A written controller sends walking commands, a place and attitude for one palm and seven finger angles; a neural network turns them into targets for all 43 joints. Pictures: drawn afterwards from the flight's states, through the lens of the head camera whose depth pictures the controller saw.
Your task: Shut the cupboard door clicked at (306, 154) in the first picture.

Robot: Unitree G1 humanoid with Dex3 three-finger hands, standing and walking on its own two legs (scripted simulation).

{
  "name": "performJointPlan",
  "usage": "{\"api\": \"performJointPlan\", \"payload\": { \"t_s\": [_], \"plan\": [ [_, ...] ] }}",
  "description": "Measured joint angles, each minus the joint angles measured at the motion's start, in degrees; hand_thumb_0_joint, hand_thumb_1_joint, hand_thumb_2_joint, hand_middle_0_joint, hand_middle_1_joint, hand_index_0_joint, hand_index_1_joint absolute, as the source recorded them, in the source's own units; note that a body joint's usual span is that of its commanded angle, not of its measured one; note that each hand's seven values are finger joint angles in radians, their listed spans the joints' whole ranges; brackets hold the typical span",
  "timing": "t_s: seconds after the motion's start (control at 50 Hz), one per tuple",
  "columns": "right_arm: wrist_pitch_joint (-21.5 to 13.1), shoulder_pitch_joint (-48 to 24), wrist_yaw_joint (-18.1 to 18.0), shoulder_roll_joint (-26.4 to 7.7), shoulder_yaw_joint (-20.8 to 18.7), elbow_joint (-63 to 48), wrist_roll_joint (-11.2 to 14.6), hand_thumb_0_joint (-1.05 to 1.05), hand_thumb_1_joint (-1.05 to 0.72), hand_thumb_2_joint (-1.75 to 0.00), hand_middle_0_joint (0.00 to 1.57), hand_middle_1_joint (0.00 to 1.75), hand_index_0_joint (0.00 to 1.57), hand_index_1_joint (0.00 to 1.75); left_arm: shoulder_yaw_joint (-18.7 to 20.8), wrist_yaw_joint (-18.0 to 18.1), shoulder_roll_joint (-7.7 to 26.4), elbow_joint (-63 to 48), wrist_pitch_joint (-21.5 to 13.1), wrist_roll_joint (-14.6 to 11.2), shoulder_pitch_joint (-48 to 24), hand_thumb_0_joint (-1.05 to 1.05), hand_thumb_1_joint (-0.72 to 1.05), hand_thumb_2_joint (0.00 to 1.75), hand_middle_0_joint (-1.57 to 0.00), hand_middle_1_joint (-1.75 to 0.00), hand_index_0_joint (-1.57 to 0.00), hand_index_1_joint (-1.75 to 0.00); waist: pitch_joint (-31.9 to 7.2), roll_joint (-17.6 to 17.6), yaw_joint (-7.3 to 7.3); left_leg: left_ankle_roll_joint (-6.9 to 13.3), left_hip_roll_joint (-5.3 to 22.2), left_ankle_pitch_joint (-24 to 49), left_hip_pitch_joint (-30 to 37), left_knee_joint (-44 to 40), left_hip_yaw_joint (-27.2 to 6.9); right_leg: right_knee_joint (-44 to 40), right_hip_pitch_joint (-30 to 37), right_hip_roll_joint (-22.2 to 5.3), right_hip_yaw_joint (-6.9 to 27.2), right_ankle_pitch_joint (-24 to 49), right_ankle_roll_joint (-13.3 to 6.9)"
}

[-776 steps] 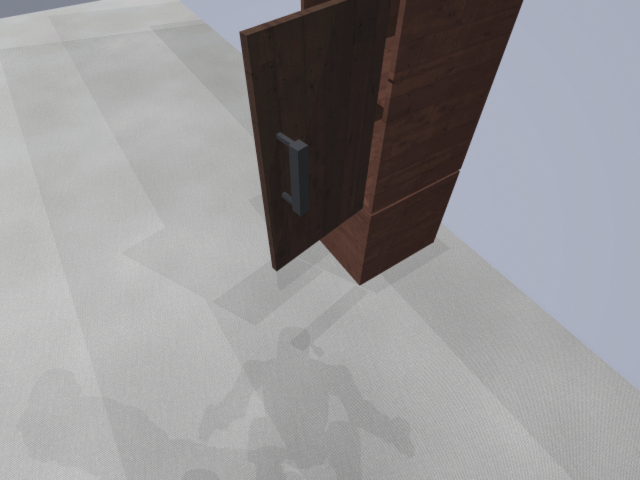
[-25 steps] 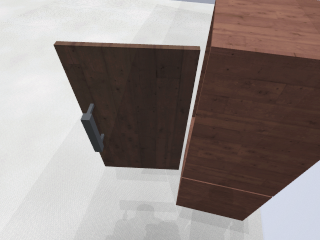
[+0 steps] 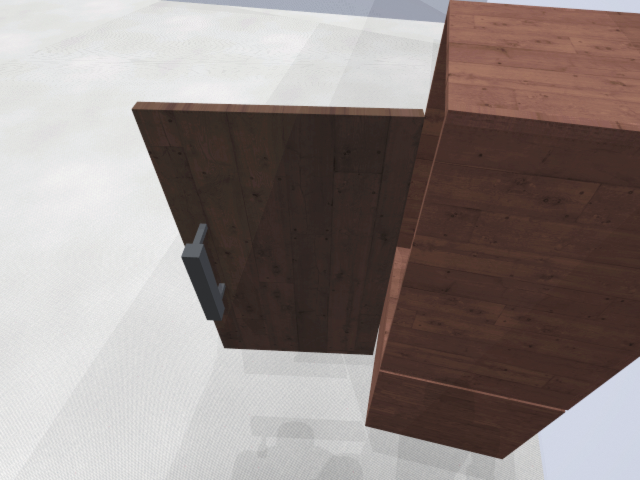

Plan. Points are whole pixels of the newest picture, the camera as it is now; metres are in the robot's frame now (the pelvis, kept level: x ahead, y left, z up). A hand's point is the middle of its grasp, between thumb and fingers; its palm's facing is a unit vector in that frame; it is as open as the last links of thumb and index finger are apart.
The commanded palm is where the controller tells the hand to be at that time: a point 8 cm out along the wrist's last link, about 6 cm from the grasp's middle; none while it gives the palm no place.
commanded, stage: come to a stop and stand still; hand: left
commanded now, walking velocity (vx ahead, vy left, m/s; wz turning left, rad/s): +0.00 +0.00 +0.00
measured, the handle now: (209, 273) +0.42 +0.21 -0.02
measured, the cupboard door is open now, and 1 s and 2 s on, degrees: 100 100 100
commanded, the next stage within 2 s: look again from close up in 0.68 s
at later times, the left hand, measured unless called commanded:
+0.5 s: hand out of the picture +0.00 +0.20 -0.18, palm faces +0.01 -0.98 -0.17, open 7.4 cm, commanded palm none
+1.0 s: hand out of the picture -0.01 +0.20 -0.18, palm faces +0.01 -0.99 -0.17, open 7.4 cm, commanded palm none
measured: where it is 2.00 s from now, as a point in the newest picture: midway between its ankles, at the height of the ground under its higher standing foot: outside the picture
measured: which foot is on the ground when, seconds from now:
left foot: down 0.00-1.00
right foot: down 0.00-1.00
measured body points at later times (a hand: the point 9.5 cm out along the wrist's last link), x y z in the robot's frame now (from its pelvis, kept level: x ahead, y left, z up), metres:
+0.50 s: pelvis +0.00 +0.03 +0.00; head +0.02 +0.04 +0.45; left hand +0.00 +0.25 -0.16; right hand +0.00 -0.19 -0.15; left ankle -0.01 +0.10 -0.74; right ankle -0.03 -0.10 -0.74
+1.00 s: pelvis +0.01 +0.04 +0.01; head +0.03 +0.05 +0.45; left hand -0.01 +0.25 -0.16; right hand +0.00 -0.18 -0.15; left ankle -0.01 +0.10 -0.74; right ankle -0.03 -0.10 -0.74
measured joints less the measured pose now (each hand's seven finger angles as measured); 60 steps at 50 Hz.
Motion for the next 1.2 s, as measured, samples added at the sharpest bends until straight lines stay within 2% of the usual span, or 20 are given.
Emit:
{"api": "performJointPlan", "payload": {
  "t_s": [0.24,0.56,1.2],
  "plan": [
    [-0.33,-1.12,0.31,-0.23,0.97,0.48,0.04,0.01,-0.93,-0.89,0.2,0.3,0.2,0.3,0.08,-0.62,2.77,-0.8,0.64,-0.18,-2.21,0.01,0.92,0.9,-0.2,-0.3,-0.2,-0.3,0.74,-1.78,0.18,1.68,-1.81,1.78,1.4,-3.7,1.23,-2.1,0.47,-1.71,1.2,1.4,1.72],
    [-0.34,-1.28,0.2,0.63,1.24,2.38,0.24,0.0,-0.92,-0.89,0.2,0.3,0.2,0.3,-0.23,-0.59,1.91,1.15,1.38,-0.13,-1.66,0.0,0.91,0.9,-0.2,-0.3,-0.2,-0.3,2.13,-2.46,0.47,3.09,-3.29,2.17,2.85,-5.5,1.86,-3.07,1.47,-3.11,1.86,1.6,3.22],
    [-0.55,-1.72,0.0,0.84,1.01,3.03,0.33,0.0,-0.92,-0.89,0.2,0.3,0.2,0.3,-0.07,-0.41,1.51,1.49,1.23,-0.07,-2.0,0.0,0.91,0.9,-0.2,-0.3,-0.2,-0.3,2.65,-2.63,0.38,3.29,-3.71,2.87,3.76,-7.27,2.05,-4.09,1.99,-3.47,2.09,1.97,3.5]
  ]
}}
